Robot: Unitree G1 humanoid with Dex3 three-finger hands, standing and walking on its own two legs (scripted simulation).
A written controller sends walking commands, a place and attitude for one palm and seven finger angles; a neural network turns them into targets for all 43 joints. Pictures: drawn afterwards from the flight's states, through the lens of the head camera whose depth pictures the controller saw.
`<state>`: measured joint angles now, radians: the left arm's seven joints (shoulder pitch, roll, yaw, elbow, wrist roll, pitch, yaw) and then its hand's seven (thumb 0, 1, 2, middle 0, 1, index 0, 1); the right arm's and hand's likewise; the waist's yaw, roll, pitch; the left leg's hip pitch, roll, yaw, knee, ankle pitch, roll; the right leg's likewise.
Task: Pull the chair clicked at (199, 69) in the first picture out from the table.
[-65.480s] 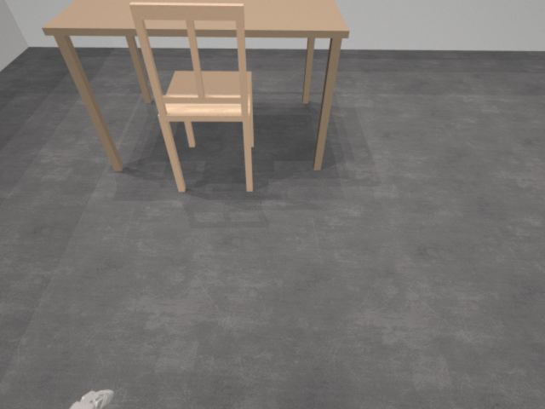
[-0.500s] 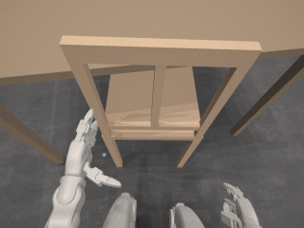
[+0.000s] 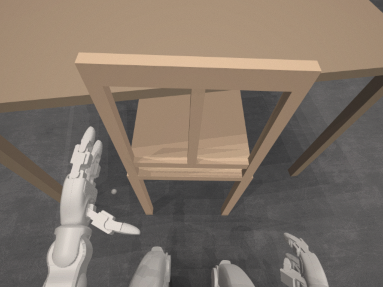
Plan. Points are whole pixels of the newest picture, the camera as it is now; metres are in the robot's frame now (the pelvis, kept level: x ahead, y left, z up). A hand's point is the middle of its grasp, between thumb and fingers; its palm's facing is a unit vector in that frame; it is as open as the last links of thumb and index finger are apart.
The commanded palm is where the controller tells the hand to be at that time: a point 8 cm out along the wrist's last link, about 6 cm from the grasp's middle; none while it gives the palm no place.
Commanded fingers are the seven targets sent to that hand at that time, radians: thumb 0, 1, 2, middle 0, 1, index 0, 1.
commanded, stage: aim the fingers beside a spindle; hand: left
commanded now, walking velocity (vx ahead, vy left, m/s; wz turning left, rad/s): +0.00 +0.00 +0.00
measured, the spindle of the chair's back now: (194, 131) +0.44 +0.01 +0.03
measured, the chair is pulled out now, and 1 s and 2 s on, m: -0.05 -0.05 -0.05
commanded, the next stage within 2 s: none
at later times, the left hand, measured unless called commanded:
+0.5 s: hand (126, 209) +0.27 +0.15 -0.02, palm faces -0.04 -1.00 +0.04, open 16.9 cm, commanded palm +0.26 +0.20 +0.02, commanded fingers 0.00 -0.50 0.30 -0.06 -0.08 -0.06 -0.08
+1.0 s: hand (110, 196) +0.27 +0.16 +0.07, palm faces +0.05 -1.00 -0.05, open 16.9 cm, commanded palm +0.26 +0.21 +0.02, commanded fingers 0.00 -0.50 0.30 -0.06 -0.08 -0.06 -0.08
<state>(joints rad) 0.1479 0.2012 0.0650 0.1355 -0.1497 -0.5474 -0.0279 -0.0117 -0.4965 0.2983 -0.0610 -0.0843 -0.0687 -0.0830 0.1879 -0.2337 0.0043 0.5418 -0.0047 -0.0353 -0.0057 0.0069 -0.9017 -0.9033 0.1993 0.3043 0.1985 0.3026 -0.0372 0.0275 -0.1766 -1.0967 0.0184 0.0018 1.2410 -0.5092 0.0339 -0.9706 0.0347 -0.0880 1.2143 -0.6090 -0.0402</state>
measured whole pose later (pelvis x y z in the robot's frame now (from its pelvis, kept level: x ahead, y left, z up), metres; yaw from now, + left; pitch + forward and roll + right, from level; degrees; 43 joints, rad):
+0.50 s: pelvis -0.01 +0.01 -0.01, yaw +0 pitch +21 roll -3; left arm 0.08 0.17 0.03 0.34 -0.20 -0.40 -0.13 -0.01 -0.50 0.30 -0.05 -0.08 -0.06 -0.08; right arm 0.19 -0.24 0.02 0.52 0.03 -0.02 0.00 0.01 -0.90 -0.90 0.20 0.30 0.20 0.30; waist -0.04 0.04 -0.17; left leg -1.14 0.01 0.00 1.27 -0.50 0.04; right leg -1.01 0.03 -0.10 1.24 -0.60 -0.03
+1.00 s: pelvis +0.00 +0.01 +0.00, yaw +0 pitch +21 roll -3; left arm 0.23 0.19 0.02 0.01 -0.12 -0.59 0.02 -0.01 -0.50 0.30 -0.06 -0.08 -0.07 -0.08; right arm 0.20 -0.22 0.00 0.54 -0.01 -0.06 -0.01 0.01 -0.90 -0.90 0.20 0.30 0.20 0.30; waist -0.03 0.03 -0.18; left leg -1.09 0.01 0.00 1.23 -0.50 0.04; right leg -0.96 0.03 -0.09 1.20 -0.60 -0.03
